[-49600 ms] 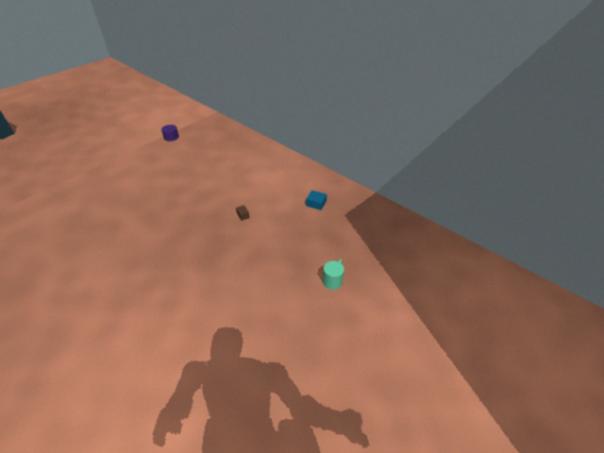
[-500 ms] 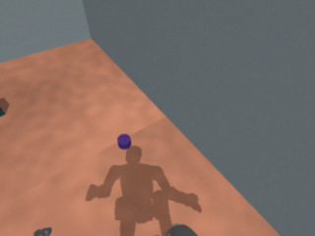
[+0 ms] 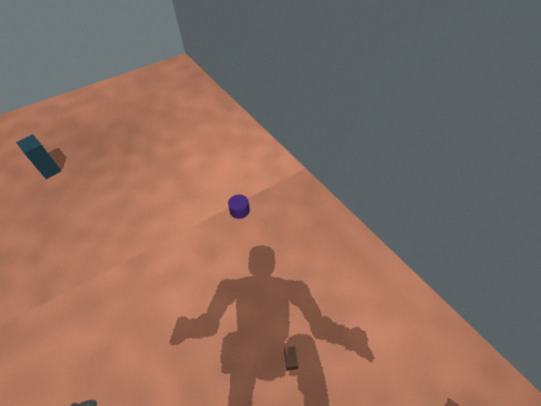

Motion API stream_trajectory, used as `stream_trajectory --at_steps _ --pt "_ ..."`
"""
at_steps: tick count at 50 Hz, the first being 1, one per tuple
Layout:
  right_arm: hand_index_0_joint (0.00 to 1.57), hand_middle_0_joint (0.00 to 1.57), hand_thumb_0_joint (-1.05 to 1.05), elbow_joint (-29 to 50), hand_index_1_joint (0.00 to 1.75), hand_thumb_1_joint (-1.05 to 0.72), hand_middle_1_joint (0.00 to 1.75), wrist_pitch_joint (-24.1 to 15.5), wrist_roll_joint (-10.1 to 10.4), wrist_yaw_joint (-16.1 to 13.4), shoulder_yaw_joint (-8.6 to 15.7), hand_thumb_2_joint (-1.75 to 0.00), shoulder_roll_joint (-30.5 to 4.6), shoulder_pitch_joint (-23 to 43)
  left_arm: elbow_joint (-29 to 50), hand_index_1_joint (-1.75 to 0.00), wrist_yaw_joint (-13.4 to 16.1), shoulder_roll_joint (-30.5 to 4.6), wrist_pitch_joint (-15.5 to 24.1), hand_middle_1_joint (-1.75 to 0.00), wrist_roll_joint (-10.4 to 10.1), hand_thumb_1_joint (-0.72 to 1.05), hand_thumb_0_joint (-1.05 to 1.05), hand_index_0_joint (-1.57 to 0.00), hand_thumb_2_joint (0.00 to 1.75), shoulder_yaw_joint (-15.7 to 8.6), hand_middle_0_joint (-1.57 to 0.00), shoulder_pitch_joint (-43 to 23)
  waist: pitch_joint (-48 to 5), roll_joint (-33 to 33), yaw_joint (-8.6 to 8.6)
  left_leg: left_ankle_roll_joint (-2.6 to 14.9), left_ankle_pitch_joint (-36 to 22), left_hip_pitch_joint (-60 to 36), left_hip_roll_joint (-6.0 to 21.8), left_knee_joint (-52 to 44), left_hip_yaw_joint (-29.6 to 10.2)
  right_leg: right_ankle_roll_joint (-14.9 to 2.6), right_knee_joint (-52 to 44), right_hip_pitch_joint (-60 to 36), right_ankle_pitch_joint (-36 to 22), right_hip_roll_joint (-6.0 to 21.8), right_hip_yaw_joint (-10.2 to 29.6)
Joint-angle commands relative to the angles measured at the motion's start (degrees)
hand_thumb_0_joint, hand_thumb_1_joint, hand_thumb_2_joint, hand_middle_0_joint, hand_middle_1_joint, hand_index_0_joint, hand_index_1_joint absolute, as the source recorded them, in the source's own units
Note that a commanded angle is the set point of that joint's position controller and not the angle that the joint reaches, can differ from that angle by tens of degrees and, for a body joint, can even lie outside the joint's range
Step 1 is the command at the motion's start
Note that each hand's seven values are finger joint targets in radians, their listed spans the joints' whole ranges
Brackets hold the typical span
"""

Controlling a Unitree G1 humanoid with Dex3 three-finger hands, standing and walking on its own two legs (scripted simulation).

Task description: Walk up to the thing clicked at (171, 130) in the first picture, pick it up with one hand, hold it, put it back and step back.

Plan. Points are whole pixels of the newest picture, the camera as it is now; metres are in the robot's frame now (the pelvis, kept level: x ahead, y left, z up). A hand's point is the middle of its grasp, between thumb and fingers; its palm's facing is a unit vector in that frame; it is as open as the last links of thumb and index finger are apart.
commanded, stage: step back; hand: left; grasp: from above
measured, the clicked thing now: (239, 206) +1.04 +0.22 -0.72
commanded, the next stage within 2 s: stand in 1.20 s
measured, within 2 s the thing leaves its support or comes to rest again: neither
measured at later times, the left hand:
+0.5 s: hand out of the picture -0.06 +0.27 -0.14, palm faces -0.01 -0.93 -0.36, open 7.4 cm
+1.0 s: hand out of the picture +0.04 +0.27 -0.13, palm faces -0.02 -0.92 -0.38, open 7.4 cm
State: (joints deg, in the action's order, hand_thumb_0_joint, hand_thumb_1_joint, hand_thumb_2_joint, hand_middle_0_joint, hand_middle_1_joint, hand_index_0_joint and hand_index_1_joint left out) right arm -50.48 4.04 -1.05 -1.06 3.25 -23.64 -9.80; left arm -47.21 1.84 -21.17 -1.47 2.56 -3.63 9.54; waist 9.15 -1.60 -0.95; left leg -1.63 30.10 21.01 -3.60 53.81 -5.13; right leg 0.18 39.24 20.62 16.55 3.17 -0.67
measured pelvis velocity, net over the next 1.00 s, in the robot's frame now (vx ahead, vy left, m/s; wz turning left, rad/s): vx -0.06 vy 0.01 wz -0.02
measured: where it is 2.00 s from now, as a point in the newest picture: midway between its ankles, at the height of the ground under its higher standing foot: outside the picture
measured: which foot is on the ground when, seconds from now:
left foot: up 0.00-0.04, down 0.06-1.00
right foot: down 0.00-0.08, up 0.10-0.30, down 0.32-1.00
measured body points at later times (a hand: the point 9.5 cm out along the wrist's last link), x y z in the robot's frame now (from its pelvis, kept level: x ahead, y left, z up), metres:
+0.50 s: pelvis -0.10 +0.01 +0.01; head -0.10 +0.01 +0.46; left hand -0.06 +0.32 -0.11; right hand -0.03 -0.31 -0.11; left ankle -0.06 +0.14 -0.70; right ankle -0.10 -0.11 -0.72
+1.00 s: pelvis -0.06 +0.01 +0.01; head -0.05 +0.00 +0.46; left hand +0.04 +0.32 -0.11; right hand +0.00 -0.29 -0.13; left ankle -0.05 +0.14 -0.72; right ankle -0.05 -0.11 -0.72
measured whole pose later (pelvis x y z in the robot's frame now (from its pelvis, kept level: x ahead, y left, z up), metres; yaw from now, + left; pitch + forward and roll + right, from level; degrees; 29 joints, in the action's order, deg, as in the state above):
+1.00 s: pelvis -0.06 +0.01 +0.01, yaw -1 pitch -2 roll +0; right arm -59.6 -1.2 -0.9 -0.1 2.2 -20.4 -10.3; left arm -59.1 -0.6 -20.8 1.3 1.5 -2.6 7.4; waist 3.2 -1.3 0.1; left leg -0.4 17.0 13.4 0.2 33.6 -1.3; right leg 0.1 34.0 13.7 18.0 1.2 -1.4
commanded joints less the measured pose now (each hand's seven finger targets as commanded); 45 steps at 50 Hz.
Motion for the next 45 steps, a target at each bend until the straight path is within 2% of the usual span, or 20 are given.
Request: stream_trajectory --at_steps 1,2,3,4,5,8,12,15,16,17,18,20,28,29,30,31,37,41,43,45 --pt "0.20 0.20 0.00 3.0 0.30 -0.90 0.30 -2.3 -0.7 0.3 3.3 -0.90 -8.5 -4.0 4.3 -0.30 1.0 -16.5 0.2 -0.30 -1.2 0.90 0.00 -0.20 0.90 -4.1 -0.20 -1.9 -13.8 13.4 1.07 2.03 -9.6 -6.5 1.9 -26.5 5.3 -9.47 -4.2 -11.8 -23.1 11.7 12.2" --pt "0.20 0.20 0.00 1.2 0.30 -0.90 0.30 -2.5 -0.8 0.4 3.8 -0.90 -9.3 -5.7 4.0 -0.30 0.8 -15.2 -0.2 -0.30 -1.2 0.90 0.00 -0.20 0.90 -3.2 -0.20 -1.2 -13.2 8.9 1.57 2.77 -14.6 -11.6 1.7 -30.9 4.7 -6.56 -1.4 -6.2 -15.0 8.8 9.6" --pt "0.20 0.20 0.00 1.5 0.30 -0.90 0.30 -2.8 -1.7 0.5 4.5 -0.90 -11.9 -4.7 3.9 -0.30 0.5 -12.6 -0.2 -0.30 -1.3 0.90 0.00 -0.20 0.90 -2.3 -0.20 1.0 -12.5 0.2 0.87 5.70 -12.0 -16.3 9.9 -33.4 -8.7 -3.62 4.8 4.1 -2.7 4.0 6.4" --pt "0.20 0.20 0.00 3.2 0.30 -0.90 0.30 -2.5 -1.2 1.2 5.1 -0.90 -19.1 0.2 4.5 -0.30 1.0 -12.5 0.0 -0.30 -1.9 0.90 0.00 -0.20 0.90 -2.4 -0.20 -2.7 -10.7 -13.6 2.27 14.80 -8.1 -6.0 23.3 -38.5 -24.5 -0.82 14.7 7.7 18.5 -4.4 -1.2" --pt "0.20 0.20 0.00 3.6 0.30 -0.90 0.30 -3.0 -1.3 1.2 5.4 -0.90 -19.4 1.3 3.7 -0.30 1.1 -14.9 0.1 -0.30 -0.8 0.90 0.00 -0.20 0.90 -3.6 -0.20 -6.4 -7.1 -9.5 3.87 18.66 -5.0 3.8 25.9 -40.5 -29.3 -0.66 23.8 3.3 20.1 -3.9 6.6" --pt "0.20 0.20 0.00 3.4 0.30 -0.90 0.30 -4.2 -1.6 0.1 3.1 -0.90 -13.4 6.2 -0.3 -0.30 -0.2 -13.2 0.2 -0.30 -2.2 0.90 0.00 -0.20 0.90 -3.4 -0.20 -0.3 -7.2 -3.3 -1.14 13.00 -11.1 1.9 16.8 -33.8 -11.2 -1.78 26.9 2.1 11.3 -5.1 8.4" --pt "0.20 0.20 0.00 2.4 0.30 -0.90 0.30 -4.6 -2.2 0.8 3.3 -0.90 -12.3 3.2 -1.5 -0.30 -2.3 -11.4 1.4 -0.30 -1.2 0.90 0.00 -0.20 0.90 -3.1 -0.20 -0.1 -7.1 -8.5 1.62 11.52 4.9 -4.5 15.3 -35.2 -10.7 -0.34 3.1 -1.4 15.1 -3.5 2.0" --pt "0.20 0.20 0.00 1.8 0.30 -0.90 0.30 -3.7 -1.7 1.0 3.2 -0.90 -12.2 2.9 -4.7 -0.30 -1.9 -10.8 2.6 -0.30 -0.6 0.90 0.00 -0.20 0.90 -3.5 -0.20 4.2 -6.8 -5.8 -0.92 9.53 2.8 0.8 14.1 -29.5 -6.8 -2.71 -18.8 -14.2 5.6 -4.9 1.3" --pt "0.20 0.20 0.00 1.9 0.30 -0.90 0.30 -3.8 -1.3 0.9 2.5 -0.90 -9.3 1.3 -5.5 -0.30 -1.6 -12.7 3.2 -0.30 0.0 0.90 0.00 -0.20 0.90 -4.1 -0.20 6.0 -8.6 -0.8 -1.37 6.80 1.9 5.6 11.3 -22.6 -4.0 -4.09 -20.2 -20.9 7.0 -2.3 8.8" --pt "0.20 0.20 0.00 3.4 0.30 -0.90 0.30 -4.0 -1.0 1.2 1.8 -0.90 -6.5 4.2 -5.1 -0.30 -1.4 -16.4 3.7 -0.30 0.8 0.90 0.00 -0.20 0.90 -5.0 -0.20 6.6 -7.1 8.7 -3.31 2.62 2.5 16.4 3.7 -13.5 1.2 -8.57 -24.9 -20.4 24.6 8.1 27.4" --pt "0.20 0.20 0.00 2.8 0.30 -0.90 0.30 -4.0 -1.2 0.5 2.4 -0.90 -8.5 5.7 -3.8 -0.30 -1.5 -20.5 3.8 -0.30 0.8 0.90 0.00 -0.20 0.90 -5.6 -0.20 2.2 -2.4 10.4 -2.99 1.52 1.6 10.6 4.2 -6.3 -0.7 -13.46 -29.4 -3.9 37.7 17.4 35.7" --pt "0.20 0.20 0.00 0.3 0.30 -0.90 0.30 -4.7 -0.3 1.3 3.0 -0.90 -10.1 2.0 -2.5 -0.30 -1.5 -16.0 4.7 -0.30 -0.2 0.90 0.00 -0.20 0.90 -4.2 -0.20 -2.5 0.4 3.5 0.33 1.30 -5.1 6.9 4.5 -4.6 -2.8 -11.29 -27.2 -2.4 30.2 12.7 27.4" --pt "0.20 0.20 0.00 -3.3 0.30 -0.90 0.30 -6.5 -0.9 1.6 3.2 -0.90 -8.0 -3.1 -3.4 -0.30 -2.3 -13.5 3.2 -0.30 -0.4 0.90 0.00 -0.20 0.90 -2.5 -0.20 -2.4 -5.4 7.6 1.90 2.28 -11.4 -14.3 2.6 -27.5 4.2 -7.10 -16.6 2.5 13.1 6.3 10.5" --pt "0.20 0.20 0.00 -3.7 0.30 -0.90 0.30 -7.0 -1.2 1.1 3.6 -0.90 -8.9 -4.8 -3.6 -0.30 -2.4 -11.2 3.0 -0.30 -0.5 0.90 0.00 -0.20 0.90 -1.6 -0.20 -0.8 -7.1 1.8 2.51 2.76 -9.7 -18.8 5.7 -32.4 -1.0 -5.74 -9.3 4.9 9.8 3.8 7.1" --pt "0.20 0.20 0.00 -3.0 0.30 -0.90 0.30 -7.5 -1.6 0.9 4.0 -0.90 -12.3 -4.0 -3.6 -0.30 -2.6 -8.2 2.8 -0.30 -1.7 0.90 0.00 -0.20 0.90 -0.6 -0.20 -0.3 -7.6 -8.2 2.29 7.30 3.3 -18.4 16.7 -39.8 -20.0 -2.31 0.4 10.6 10.5 -2.4 2.3" --pt "0.20 0.20 0.00 -2.6 0.30 -0.90 0.30 -7.5 -1.6 0.9 4.4 -0.90 -15.3 -3.8 -4.7 -0.30 -2.1 -12.1 2.5 -0.30 -1.7 0.90 0.00 -0.20 0.90 -2.0 -0.20 -1.1 -5.8 -5.8 2.71 12.09 14.0 -10.1 22.0 -42.9 -26.5 -1.87 7.4 7.8 14.5 -1.9 3.8" --pt "0.20 0.20 0.00 -2.1 0.30 -0.90 0.30 -7.8 -1.4 0.7 3.5 -0.90 -11.6 0.1 -7.0 -0.30 -2.5 -11.3 3.2 -0.30 -1.7 0.90 0.00 -0.20 0.90 -2.1 -0.20 1.3 -6.5 -8.1 0.88 11.11 -12.5 -9.2 16.8 -36.8 -11.1 -1.37 2.7 1.3 10.0 -0.2 2.7" --pt "0.20 0.20 0.00 -1.5 0.30 -0.90 0.30 -6.3 -0.3 0.9 2.7 -0.90 -10.3 4.1 -9.3 -0.30 -2.0 -10.2 3.5 -0.30 -1.3 0.90 0.00 -0.20 0.90 -2.2 -0.20 3.2 -7.4 -6.4 -1.56 7.36 -12.2 0.8 13.3 -31.6 -5.1 -1.41 -11.6 -14.2 -1.4 -3.3 -1.9" --pt "0.20 0.20 0.00 -1.3 0.30 -0.90 0.30 -6.1 0.7 0.8 1.0 -0.90 -6.2 3.5 -9.3 -0.30 -1.3 -12.8 4.2 -0.30 -0.7 0.90 0.00 -0.20 0.90 -2.9 -0.20 3.6 -10.1 2.4 -2.60 3.28 -16.6 4.4 9.0 -21.9 -1.2 -3.28 -17.8 -20.6 -3.9 3.1 9.2" --pt "0.20 0.20 0.00 -3.2 0.30 -0.90 0.30 -5.7 0.5 0.3 1.4 -0.90 -6.9 1.0 -7.4 -0.30 -1.5 -17.9 4.5 -0.30 -0.9 0.90 0.00 -0.20 0.90 -3.1 -0.20 -3.6 -7.6 9.7 0.44 1.09 -2.1 -0.5 4.2 -13.1 3.1 -12.06 -21.6 -8.0 4.5 16.3 22.9"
